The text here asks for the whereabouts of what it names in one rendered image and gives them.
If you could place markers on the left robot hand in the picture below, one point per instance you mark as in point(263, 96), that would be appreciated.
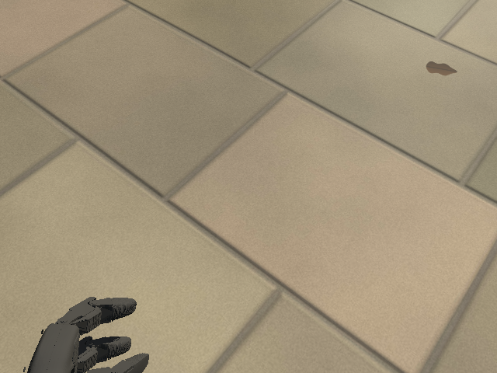
point(60, 351)

